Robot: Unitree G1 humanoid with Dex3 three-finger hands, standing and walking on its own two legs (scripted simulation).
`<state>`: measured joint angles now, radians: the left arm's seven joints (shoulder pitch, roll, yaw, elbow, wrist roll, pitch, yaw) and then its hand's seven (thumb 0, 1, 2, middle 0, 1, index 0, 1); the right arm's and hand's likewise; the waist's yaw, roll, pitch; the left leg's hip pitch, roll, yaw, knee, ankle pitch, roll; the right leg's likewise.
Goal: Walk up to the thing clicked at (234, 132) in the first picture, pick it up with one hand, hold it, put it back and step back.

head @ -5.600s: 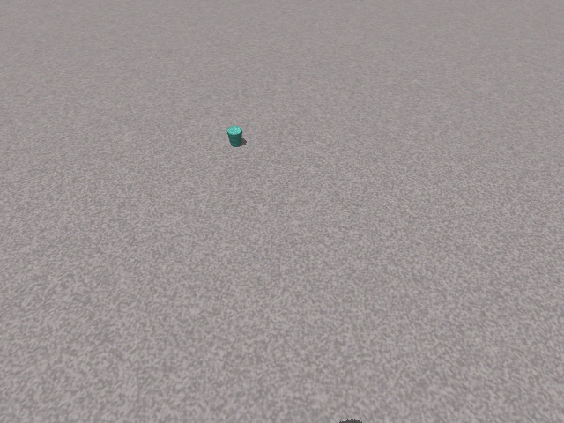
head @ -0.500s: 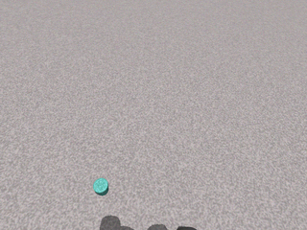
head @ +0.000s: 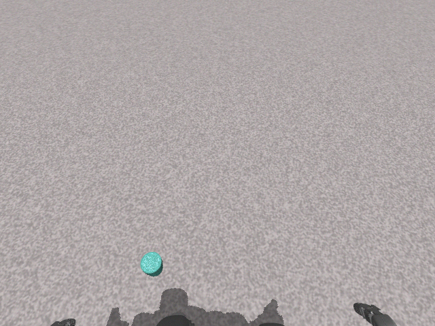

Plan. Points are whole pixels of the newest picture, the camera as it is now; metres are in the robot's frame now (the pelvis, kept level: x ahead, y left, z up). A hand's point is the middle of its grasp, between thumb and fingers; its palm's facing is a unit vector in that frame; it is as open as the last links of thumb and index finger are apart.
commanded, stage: walk up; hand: left
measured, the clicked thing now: (153, 265) +0.43 +0.28 -0.70
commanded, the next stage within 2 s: none
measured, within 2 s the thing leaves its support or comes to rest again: neither
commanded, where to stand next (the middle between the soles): +0.04 +0.00 m, yaw +0 degrees
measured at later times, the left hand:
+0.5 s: hand out of the picture +0.08 +0.26 -0.13, palm faces -0.02 -0.94 -0.35, open 7.4 cm
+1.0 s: hand out of the picture +0.08 +0.27 -0.13, palm faces +0.00 -0.93 -0.36, open 7.4 cm
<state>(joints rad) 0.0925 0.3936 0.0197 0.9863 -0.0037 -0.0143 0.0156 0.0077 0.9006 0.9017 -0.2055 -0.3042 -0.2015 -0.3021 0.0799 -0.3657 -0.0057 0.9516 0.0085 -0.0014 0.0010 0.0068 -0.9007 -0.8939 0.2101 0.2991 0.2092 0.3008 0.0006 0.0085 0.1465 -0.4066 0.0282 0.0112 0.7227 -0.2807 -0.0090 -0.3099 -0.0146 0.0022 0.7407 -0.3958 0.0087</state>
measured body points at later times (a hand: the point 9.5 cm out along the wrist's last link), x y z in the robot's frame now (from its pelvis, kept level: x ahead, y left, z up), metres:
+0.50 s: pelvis -0.01 +0.01 +0.03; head +0.02 +0.01 +0.47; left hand +0.08 +0.31 -0.11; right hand +0.09 -0.30 -0.10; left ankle +0.06 +0.13 -0.71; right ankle +0.00 -0.13 -0.71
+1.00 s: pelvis -0.01 +0.00 +0.03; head +0.02 +0.01 +0.48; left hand +0.08 +0.31 -0.10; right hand +0.10 -0.30 -0.10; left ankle +0.06 +0.13 -0.71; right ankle +0.00 -0.13 -0.71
